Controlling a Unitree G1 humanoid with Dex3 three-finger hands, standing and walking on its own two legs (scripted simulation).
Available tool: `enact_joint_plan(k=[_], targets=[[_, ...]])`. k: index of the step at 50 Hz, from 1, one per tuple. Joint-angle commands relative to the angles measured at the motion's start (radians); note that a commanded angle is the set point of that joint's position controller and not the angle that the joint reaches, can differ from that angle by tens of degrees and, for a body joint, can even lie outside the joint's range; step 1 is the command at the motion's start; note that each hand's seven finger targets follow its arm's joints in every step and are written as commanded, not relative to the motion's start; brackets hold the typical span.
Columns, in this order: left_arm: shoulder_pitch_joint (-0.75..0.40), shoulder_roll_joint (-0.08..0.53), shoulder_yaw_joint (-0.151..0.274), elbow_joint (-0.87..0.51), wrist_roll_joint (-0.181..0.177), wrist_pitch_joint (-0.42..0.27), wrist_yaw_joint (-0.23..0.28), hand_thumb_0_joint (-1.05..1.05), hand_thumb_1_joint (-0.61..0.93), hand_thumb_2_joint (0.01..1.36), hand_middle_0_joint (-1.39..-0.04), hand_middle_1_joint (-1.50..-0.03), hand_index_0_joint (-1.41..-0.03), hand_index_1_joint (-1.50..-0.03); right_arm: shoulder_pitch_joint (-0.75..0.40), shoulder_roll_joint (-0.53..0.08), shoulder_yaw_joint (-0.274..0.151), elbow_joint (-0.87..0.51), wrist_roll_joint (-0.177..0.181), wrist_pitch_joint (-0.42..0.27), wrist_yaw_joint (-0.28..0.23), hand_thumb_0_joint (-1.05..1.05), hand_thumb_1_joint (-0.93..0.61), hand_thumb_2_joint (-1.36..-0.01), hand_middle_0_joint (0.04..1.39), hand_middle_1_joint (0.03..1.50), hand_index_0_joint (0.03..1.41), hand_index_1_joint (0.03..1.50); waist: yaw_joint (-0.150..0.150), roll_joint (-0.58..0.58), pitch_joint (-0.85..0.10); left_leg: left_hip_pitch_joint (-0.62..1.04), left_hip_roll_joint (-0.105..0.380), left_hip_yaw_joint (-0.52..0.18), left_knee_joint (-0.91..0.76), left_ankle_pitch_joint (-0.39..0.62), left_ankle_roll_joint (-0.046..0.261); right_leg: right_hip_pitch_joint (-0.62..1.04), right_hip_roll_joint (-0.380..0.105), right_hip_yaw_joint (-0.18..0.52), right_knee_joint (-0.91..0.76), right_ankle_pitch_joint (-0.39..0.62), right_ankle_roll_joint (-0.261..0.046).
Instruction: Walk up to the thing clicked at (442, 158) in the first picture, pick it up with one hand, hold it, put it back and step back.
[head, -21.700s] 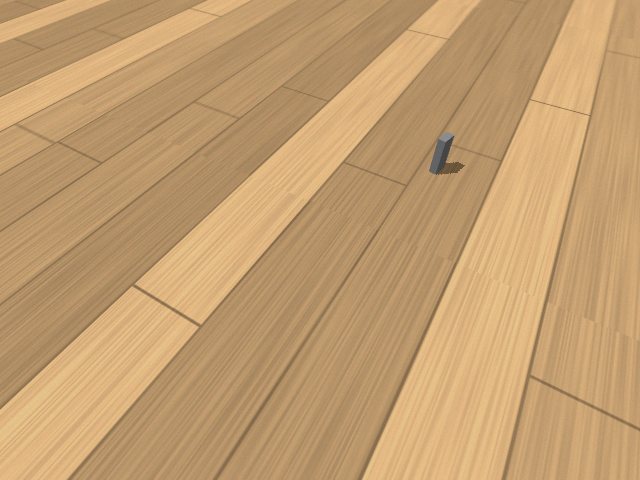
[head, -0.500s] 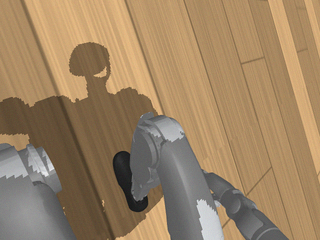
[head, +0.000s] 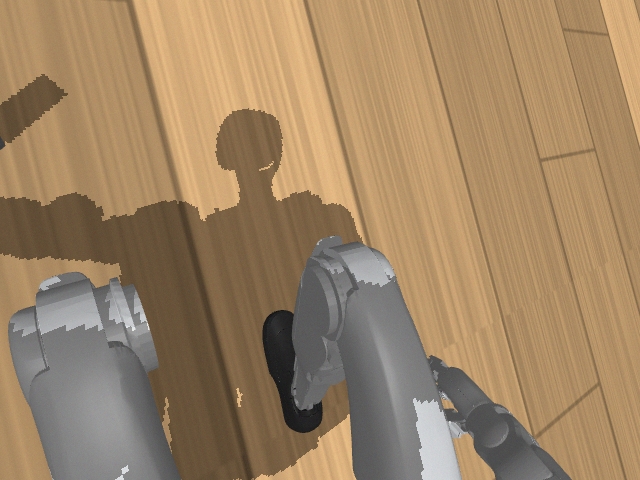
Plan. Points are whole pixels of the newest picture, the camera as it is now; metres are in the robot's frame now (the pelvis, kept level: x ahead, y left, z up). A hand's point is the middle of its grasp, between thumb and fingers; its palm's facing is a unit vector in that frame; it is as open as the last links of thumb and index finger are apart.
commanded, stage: home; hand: left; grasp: from the side
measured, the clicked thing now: out of the picture +0.48 +0.34 -0.21
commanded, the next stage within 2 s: none
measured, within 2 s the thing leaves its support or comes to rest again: rests again in 0.20 s
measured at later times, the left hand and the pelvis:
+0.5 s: hand out of the picture +0.28 +0.42 +0.04, palm faces +0.41 -0.74 -0.54, open 17.5 cm; pelvis +0.01 -0.01 +0.12, yaw +9 degrees
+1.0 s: hand out of the picture +0.23 +0.30 +0.24, palm faces +0.41 -0.82 -0.40, open 17.7 cm; pelvis +0.07 -0.01 +0.34, yaw +15 degrees
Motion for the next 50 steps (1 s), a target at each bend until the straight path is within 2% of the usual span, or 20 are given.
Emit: enact_joint_plan(k=[1, 3, 5, 8, 10, 12, 13, 16, 18, 21, 24, 27, 33, 35, 41, 43, 45, 46, 47, 50], targets=[[-0.201, 0.32, 0.029, -0.33, 0.069, 0.081, 0.053, 0.0, -0.467, 0.09, -0.083, -0.147, -0.091, -0.136, 0.159, -0.297, -0.174, 0.008, 0.04, 0.023, 0.001, 0.0, -0.904, -0.905, 0.202, 0.303, 0.202, 0.303, 0.004, 0.667, -0.744, 0.625, 0.043, 0.103, -0.373, 0.236, -0.024, 0.197, 0.005, -0.077, -0.17, 0.177, -0.093], [-0.17, 0.407, 0.084, -0.54, 0.089, 0.14, 0.083, 0.0, -0.431, 0.127, -0.067, -0.078, -0.066, -0.078, 0.189, -0.29, -0.219, -0.001, 0.064, 0.033, 0.011, 0.0, -0.896, -0.902, 0.201, 0.301, 0.201, 0.301, 0.076, 0.793, -0.866, 0.73, 0.041, 0.117, -0.404, 0.295, -0.037, 0.171, -0.002, -0.051, -0.152, 0.184, -0.101], [-0.123, 0.347, 0.065, -0.597, 0.093, 0.201, 0.098, 0.0, -0.472, 0.102, -0.059, -0.067, -0.058, -0.068, 0.196, -0.279, -0.257, 0.003, 0.088, 0.039, 0.019, 0.0, -0.896, -0.902, 0.201, 0.301, 0.201, 0.301, 0.094, 0.838, -0.878, 0.76, 0.038, 0.129, -0.452, 0.285, -0.046, 0.14, -0.006, -0.036, -0.152, 0.18, -0.104], [0.012, 0.19, 0.024, -0.681, 0.08, 0.275, 0.122, 0.0, -0.485, 0.094, -0.057, -0.064, -0.056, -0.065, 0.208, -0.235, -0.304, 0.003, 0.122, 0.038, 0.022, 0.0, -0.896, -0.902, 0.201, 0.301, 0.201, 0.301, 0.127, 0.789, -0.872, 0.733, 0.025, 0.158, -0.503, 0.254, -0.041, 0.149, -0.007, -0.017, -0.201, 0.17, -0.108], [0.076, 0.064, -0.036, -0.736, 0.07, 0.316, 0.124, 0.0, -0.486, 0.093, -0.057, -0.064, -0.056, -0.065, 0.216, -0.221, -0.342, 0.0, 0.145, 0.036, 0.017, 0.0, -0.896, -0.902, 0.201, 0.301, 0.201, 0.301, 0.119, 0.745, -0.857, 0.718, 0.02, 0.159, -0.553, 0.189, -0.037, 0.138, -0.013, -0.013, -0.236, 0.14, -0.111], [0.196, -0.056, -0.081, -0.772, 0.056, 0.363, 0.121, 0.0, -0.526, 0.07, -0.052, -0.057, -0.051, -0.057, 0.229, -0.196, -0.377, 0.002, 0.167, 0.029, 0.012, 0.0, -0.896, -0.902, 0.201, 0.301, 0.201, 0.301, 0.133, 0.658, -0.861, 0.712, 0.013, 0.169, -0.573, 0.173, -0.026, 0.149, -0.016, 0.001, -0.288, 0.127, -0.111], [0.269, -0.099, -0.097, -0.805, 0.047, 0.385, 0.122, 0.0, -0.54, 0.061, -0.051, -0.054, -0.05, -0.055, 0.239, -0.192, -0.4, 0.002, 0.178, 0.025, 0.01, 0.0, -0.896, -0.902, 0.201, 0.301, 0.201, 0.301, 0.138, 0.597, -0.87, 0.685, 0.005, 0.18, -0.575, 0.167, -0.017, 0.179, -0.018, 0.011, -0.32, 0.127, -0.11], [0.319, -0.147, -0.118, -0.902, 0.04, 0.437, 0.129, 0.0, -0.547, 0.057, -0.05, -0.053, -0.049, -0.053, 0.233, -0.165, -0.441, -0.008, 0.206, 0.012, 0.001, 0.0, -0.895, -0.902, 0.201, 0.301, 0.201, 0.301, 0.163, 0.484, -0.911, 0.68, -0.006, 0.2, -0.625, 0.139, 0.001, 0.234, -0.022, 0.047, -0.396, 0.107, -0.111], [0.369, -0.215, -0.16, -0.964, 0.032, 0.463, 0.132, 0.0, -0.574, 0.041, -0.047, -0.048, -0.046, -0.048, 0.228, -0.16, -0.464, -0.024, 0.223, 0.004, -0.01, 0.0, -0.895, -0.902, 0.201, 0.301, 0.201, 0.301, 0.152, 0.438, -0.895, 0.687, -0.006, 0.19, -0.691, 0.052, 0.006, 0.259, -0.028, 0.053, -0.45, 0.05, -0.108], [0.417, -0.206, -0.151, -1.078, 0.025, 0.491, 0.154, 0.0, -0.574, 0.041, -0.047, -0.047, -0.046, -0.048, 0.216, -0.132, -0.471, -0.044, 0.241, -0.014, -0.03, 0.0, -0.895, -0.902, 0.201, 0.302, 0.201, 0.302, 0.192, 0.375, -0.939, 0.729, -0.012, 0.201, -0.774, 0.003, 0.011, 0.374, -0.031, 0.082, -0.543, 0.011, -0.105], [0.508, -0.28, -0.19, -1.164, 0.014, 0.522, 0.171, 0.0, -0.611, 0.018, -0.043, -0.04, -0.042, -0.041, 0.217, -0.108, -0.478, -0.068, 0.252, -0.035, -0.055, 0.0, -0.895, -0.902, 0.201, 0.302, 0.201, 0.302, 0.196, 0.375, -0.952, 0.818, -0.014, 0.212, -0.855, 0.005, 0.01, 0.462, -0.039, 0.102, -0.62, 0.014, -0.103], [0.566, -0.318, -0.202, -1.21, 0.007, 0.541, 0.193, 0.0, -0.611, 0.011, -0.041, -0.038, -0.04, -0.039, 0.223, -0.081, -0.478, -0.071, 0.257, -0.06, -0.081, 0.0, -0.894, -0.902, 0.201, 0.302, 0.201, 0.302, 0.202, 0.36, -0.943, 0.89, -0.017, 0.232, -0.909, 0.048, 0.01, 0.557, -0.047, 0.125, -0.704, 0.039, -0.101], [0.716, -0.463, -0.277, -1.209, -0.013, 0.588, 0.228, 0.0, -0.611, 0.0, -0.039, -0.035, -0.038, -0.036, 0.211, -0.046, -0.478, -0.096, 0.265, -0.112, -0.125, 0.0, -0.895, -0.902, 0.201, 0.302, 0.201, 0.302, 0.199, 0.317, -0.856, 1.015, -0.03, 0.27, -1.043, 0.116, 0.008, 0.744, -0.06, 0.15, -0.885, 0.068, -0.098], [0.778, -0.522, -0.312, -1.202, -0.018, 0.604, 0.233, 0.0, -0.611, 0.0, -0.036, -0.031, -0.036, -0.032, 0.224, -0.042, -0.479, -0.095, 0.265, -0.128, -0.136, 0.0, -0.895, -0.902, 0.201, 0.302, 0.201, 0.302, 0.202, 0.325, -0.846, 1.092, -0.03, 0.276, -1.089, 0.182, 0.004, 0.804, -0.062, 0.149, -0.924, 0.129, -0.098], [0.89, -0.618, -0.397, -1.241, -0.032, 0.664, 0.265, 0.0, -0.611, 0.011, -0.041, -0.039, -0.041, -0.04, 0.255, -0.006, -0.46, -0.115, 0.27, -0.171, -0.169, 0.0, -0.895, -0.902, 0.201, 0.302, 0.201, 0.302, 0.193, 0.255, -0.797, 1.235, -0.037, 0.296, -1.21, 0.339, 0.008, 1.069, -0.076, 0.17, -1.096, 0.302, -0.082], [0.959, -0.657, -0.423, -1.24, -0.033, 0.689, 0.277, 0.0, -0.597, 0.028, -0.044, -0.044, -0.043, -0.044, 0.271, -0.002, -0.462, -0.104, 0.27, -0.184, -0.181, 0.0, -0.895, -0.902, 0.201, 0.301, 0.201, 0.301, 0.201, 0.257, -0.776, 1.298, -0.04, 0.301, -1.272, 0.365, 0.005, 1.136, -0.076, 0.167, -1.152, 0.329, -0.083], [0.981, -0.683, -0.457, -1.262, -0.029, 0.711, 0.287, 0.0, -0.611, 0.012, -0.042, -0.04, -0.041, -0.04, 0.278, 0.0, -0.462, -0.112, 0.268, -0.195, -0.193, 0.0, -0.895, -0.902, 0.201, 0.301, 0.201, 0.301, 0.191, 0.277, -0.76, 1.374, -0.036, 0.296, -1.328, 0.419, -0.001, 1.186, -0.071, 0.154, -1.191, 0.367, -0.085], [0.961, -0.657, -0.445, -1.328, -0.031, 0.718, 0.294, 0.0, -0.611, 0.011, -0.041, -0.039, -0.041, -0.04, 0.292, 0.001, -0.461, -0.111, 0.269, -0.201, -0.2, 0.0, -0.895, -0.902, 0.201, 0.301, 0.201, 0.301, 0.203, 0.28, -0.758, 1.409, -0.037, 0.297, -1.351, 0.444, -0.001, 1.223, -0.073, 0.154, -1.215, 0.392, -0.083], [1.014, -0.699, -0.48, -1.302, -0.031, 0.731, 0.298, 0.0, -0.61, 0.021, -0.043, -0.042, -0.042, -0.043, 0.286, 0.007, -0.458, -0.116, 0.269, -0.205, -0.205, 0.0, -0.895, -0.902, 0.201, 0.301, 0.201, 0.301, 0.195, 0.269, -0.728, 1.43, -0.039, 0.299, -1.381, 0.444, -0.003, 1.25, -0.073, 0.151, -1.241, 0.391, -0.084], [1.049, -0.732, -0.52, -1.378, -0.035, 0.757, 0.311, 0.0, -0.61, 0.02, -0.043, -0.043, -0.042, -0.043, 0.291, 0.02, -0.449, -0.125, 0.266, -0.223, -0.224, 0.0, -0.896, -0.902, 0.201, 0.301, 0.201, 0.301, 0.197, 0.295, -0.66, 1.518, -0.04, 0.305, -1.473, 0.438, -0.009, 1.307, -0.072, 0.145, -1.321, 0.381, -0.084]])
